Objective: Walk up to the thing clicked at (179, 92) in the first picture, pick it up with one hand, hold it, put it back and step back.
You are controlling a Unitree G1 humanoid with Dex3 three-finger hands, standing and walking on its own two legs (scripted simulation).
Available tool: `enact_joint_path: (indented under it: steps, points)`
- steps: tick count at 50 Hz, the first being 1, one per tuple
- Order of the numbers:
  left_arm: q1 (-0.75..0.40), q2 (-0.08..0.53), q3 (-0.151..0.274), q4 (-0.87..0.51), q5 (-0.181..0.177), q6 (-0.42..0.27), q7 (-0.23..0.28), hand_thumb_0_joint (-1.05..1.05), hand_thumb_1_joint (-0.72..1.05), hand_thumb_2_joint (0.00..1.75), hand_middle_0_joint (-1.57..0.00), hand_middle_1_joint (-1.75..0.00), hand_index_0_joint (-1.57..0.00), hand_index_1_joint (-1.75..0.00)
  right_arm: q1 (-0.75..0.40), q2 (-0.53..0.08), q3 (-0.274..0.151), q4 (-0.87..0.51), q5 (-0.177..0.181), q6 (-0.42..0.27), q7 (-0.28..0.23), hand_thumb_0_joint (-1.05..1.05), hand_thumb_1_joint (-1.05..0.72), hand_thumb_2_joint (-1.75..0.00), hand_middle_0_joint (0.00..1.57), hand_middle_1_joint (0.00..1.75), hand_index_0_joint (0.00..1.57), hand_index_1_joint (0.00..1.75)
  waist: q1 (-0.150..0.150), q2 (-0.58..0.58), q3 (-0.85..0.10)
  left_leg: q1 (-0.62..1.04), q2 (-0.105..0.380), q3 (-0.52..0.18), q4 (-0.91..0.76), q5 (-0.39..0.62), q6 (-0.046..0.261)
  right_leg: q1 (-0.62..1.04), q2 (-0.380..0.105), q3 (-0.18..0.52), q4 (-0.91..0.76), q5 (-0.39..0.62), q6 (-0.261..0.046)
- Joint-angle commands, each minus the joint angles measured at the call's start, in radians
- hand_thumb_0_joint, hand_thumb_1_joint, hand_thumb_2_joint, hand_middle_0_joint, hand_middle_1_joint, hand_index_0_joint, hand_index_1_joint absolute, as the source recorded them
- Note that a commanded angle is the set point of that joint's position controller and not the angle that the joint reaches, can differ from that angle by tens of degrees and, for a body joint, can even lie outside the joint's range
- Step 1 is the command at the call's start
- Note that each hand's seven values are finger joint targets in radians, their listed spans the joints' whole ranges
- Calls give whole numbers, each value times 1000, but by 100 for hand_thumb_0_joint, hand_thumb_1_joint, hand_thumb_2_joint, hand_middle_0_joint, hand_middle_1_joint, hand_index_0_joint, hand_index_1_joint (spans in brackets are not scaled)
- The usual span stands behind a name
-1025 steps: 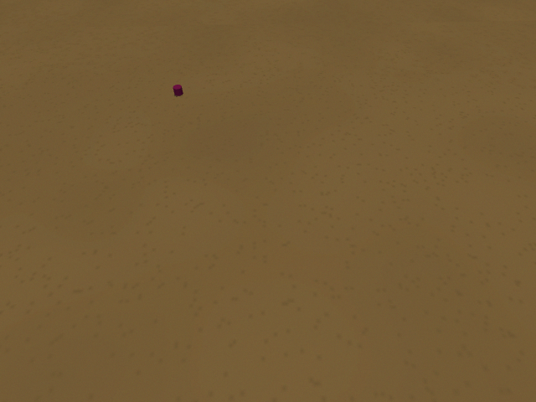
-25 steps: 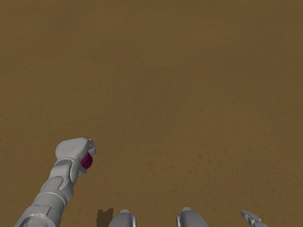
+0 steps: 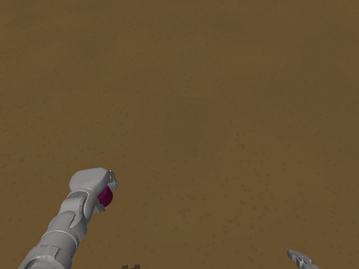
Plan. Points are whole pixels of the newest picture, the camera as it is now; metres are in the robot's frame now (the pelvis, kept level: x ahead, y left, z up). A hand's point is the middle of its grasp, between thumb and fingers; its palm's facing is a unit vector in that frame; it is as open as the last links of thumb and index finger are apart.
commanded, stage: hold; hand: left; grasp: from above
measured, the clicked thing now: (99, 194) +0.33 +0.23 -0.08
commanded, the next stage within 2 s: crouch in 1.64 s
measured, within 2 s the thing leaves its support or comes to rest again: neither
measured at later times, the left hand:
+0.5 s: hand (93, 198) +0.29 +0.22 -0.03, palm faces -0.44 -0.06 -0.90, open 7.7 cm
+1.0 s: hand (92, 196) +0.29 +0.22 -0.01, palm faces -0.43 -0.07 -0.90, open 7.7 cm
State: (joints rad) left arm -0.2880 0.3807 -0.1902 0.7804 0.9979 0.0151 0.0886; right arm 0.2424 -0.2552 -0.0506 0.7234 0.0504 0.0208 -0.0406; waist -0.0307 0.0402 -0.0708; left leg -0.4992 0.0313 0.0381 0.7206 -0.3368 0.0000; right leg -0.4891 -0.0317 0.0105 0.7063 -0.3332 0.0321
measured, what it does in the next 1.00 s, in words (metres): stands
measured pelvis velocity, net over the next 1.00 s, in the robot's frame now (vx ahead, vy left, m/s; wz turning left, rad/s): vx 0.00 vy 0.00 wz -0.01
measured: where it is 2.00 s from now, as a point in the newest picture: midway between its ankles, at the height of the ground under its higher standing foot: outside the picture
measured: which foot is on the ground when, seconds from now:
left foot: down 0.00-1.00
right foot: down 0.00-1.00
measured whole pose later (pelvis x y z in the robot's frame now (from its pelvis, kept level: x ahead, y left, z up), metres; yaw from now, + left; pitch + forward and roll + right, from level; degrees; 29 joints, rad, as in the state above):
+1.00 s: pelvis +0.00 +0.00 +0.02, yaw -1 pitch +2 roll +0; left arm -0.20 0.40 -0.19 0.57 0.98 0.00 -0.05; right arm 0.20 -0.26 -0.03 0.67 0.08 0.06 -0.06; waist 0.01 0.06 -0.02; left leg -0.31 0.03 0.05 0.54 -0.26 0.00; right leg -0.32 -0.03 0.02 0.56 -0.27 0.03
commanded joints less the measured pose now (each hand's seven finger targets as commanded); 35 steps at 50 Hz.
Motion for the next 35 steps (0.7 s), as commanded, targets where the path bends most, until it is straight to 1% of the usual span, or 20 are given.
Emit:
enact_joint_path:
  steps: [1,2,3,4,6,8,9,11,12,13,17,19,22,23,26,29,31,32,33,35]
  points:
    - [-286,207,87,-197,6,-6,14,0,55,57,-96,-52,-98,-51,-18,-137,-47,-124,-2,-28,-7,0,-90,-90,20,30,20,30,8,-22,-251,173,-43,-9,-113,255,1,113,62,-6,-115,236,-39]
    - [-268,202,84,-184,3,-8,10,0,57,59,-98,-51,-99,-50,-24,-141,-47,-130,-2,-27,-6,0,-90,-90,20,30,20,30,4,-36,-232,170,-42,-10,-119,244,1,116,63,-10,-121,222,-38]
    - [-282,211,88,-227,0,-12,5,0,59,58,-99,-52,-100,-51,-29,-141,-46,-137,1,-25,-6,0,-90,-90,20,30,20,30,13,-16,-234,179,-43,-7,-129,229,0,115,62,-8,-127,209,-40]
    - [-270,212,88,-203,3,-11,-1,0,58,60,-98,-53,-99,-52,-35,-139,-44,-139,2,-23,-7,0,-90,-90,20,30,20,30,7,-15,-217,171,-43,-6,-132,218,1,108,62,-7,-131,198,-40]
    - [-272,207,82,-221,5,-12,-12,0,60,58,-99,-53,-100,-52,-37,-137,-43,-141,2,-21,-8,0,-90,-90,20,30,20,30,11,-41,-227,180,-41,-10,-136,233,4,122,63,-7,-133,213,-38]
    - [-290,225,97,-263,3,-16,-17,0,62,58,-100,-54,-101,-52,-43,-136,-43,-151,4,-18,-9,0,-90,-90,20,30,20,30,16,-26,-233,188,-45,-5,-141,227,5,135,59,-2,-140,211,-37]
    - [-264,220,95,-252,5,-12,-20,0,61,58,-99,-55,-101,-53,-47,-134,-40,-153,4,-16,-9,0,-90,-90,20,30,20,30,20,-35,-222,186,-44,-4,-146,225,6,136,60,-4,-144,207,-38]
    - [-261,213,90,-261,3,-15,-27,0,62,61,-101,-53,-102,-53,-58,-137,-41,-157,7,-14,-9,0,-90,-90,20,30,20,30,16,-21,-210,200,-42,-2,-156,207,4,129,61,-5,-152,185,-39]
    - [-271,210,86,-273,5,-14,-29,0,60,59,-98,-55,-100,-53,-53,-137,-40,-158,6,-14,-10,0,-90,-90,20,30,20,30,12,-30,-221,206,-39,-5,-158,222,4,129,63,-6,-147,199,-40]
    - [-279,228,101,-284,6,-14,-31,0,61,59,-98,-56,-100,-54,-55,-137,-40,-158,6,-12,-11,0,-90,-90,20,30,20,30,19,-21,-219,207,-39,-4,-162,225,4,132,62,-7,-153,202,-40]
    - [-250,211,90,-296,2,-12,-43,0,61,62,-100,-55,-101,-54,-72,-133,-36,-170,9,-8,-11,0,-90,-90,20,30,20,30,22,-32,-203,218,-43,2,-176,207,8,142,58,-4,-170,186,-39]
    - [-258,224,99,-309,-1,-14,-48,0,59,62,-97,-56,-99,-55,-72,-137,-37,-168,9,-9,-13,0,-90,-90,20,30,20,30,21,-22,-218,235,-38,-2,-182,223,6,150,63,-8,-167,193,-40]
    - [-259,221,93,-326,0,-16,-56,0,58,61,-97,-57,-99,-55,-80,-135,-35,-174,12,-8,-14,0,-90,-90,20,30,20,30,23,-19,-212,242,-36,-3,-192,224,5,151,64,-10,-173,192,-42]
    - [-247,230,104,-318,-2,-15,-57,0,57,62,-96,-57,-98,-56,-82,-135,-35,-175,12,-7,-15,0,-90,-90,20,30,20,30,30,-24,-209,247,-37,-3,-196,231,6,163,63,-12,-179,197,-41]
    - [-262,222,97,-340,-2,-15,-60,0,58,61,-96,-58,-98,-56,-88,-133,-31,-180,14,-7,-17,0,-90,-90,20,30,20,30,23,-18,-201,253,-38,0,-205,223,5,155,61,-8,-187,192,-41]
    - [-255,224,98,-351,-2,-11,-63,0,57,59,-96,-57,-98,-55,-92,-130,-29,-179,13,-7,-17,0,-90,-90,20,30,20,30,28,-28,-201,264,-36,-4,-214,229,6,171,61,-11,-194,197,-41]
    - [-233,223,104,-336,-6,-8,-65,0,56,61,-95,-57,-97,-56,-101,-130,-28,-183,15,-7,-17,0,-90,-90,20,30,20,30,31,-30,-179,255,-39,0,-222,210,7,174,59,-9,-208,179,-39]
    - [-244,221,97,-359,-7,-10,-68,0,56,60,-95,-56,-97,-55,-105,-129,-27,-188,16,-8,-16,0,-90,-90,20,30,20,30,35,-18,-180,254,-39,1,-227,194,6,178,59,-9,-211,162,-40]
    - [-224,224,105,-342,-7,-9,-69,0,55,61,-95,-56,-97,-55,-108,-130,-28,-188,16,-8,-16,0,-90,-90,20,30,20,30,36,-20,-175,260,-41,3,-230,194,6,181,58,-8,-214,161,-40]
    - [-231,226,104,-354,-5,-8,-76,0,54,60,-95,-56,-96,-55,-109,-126,-24,-187,15,-7,-18,0,-90,-90,20,30,20,30,33,-34,-191,272,-41,2,-227,217,10,191,56,-6,-217,186,-37]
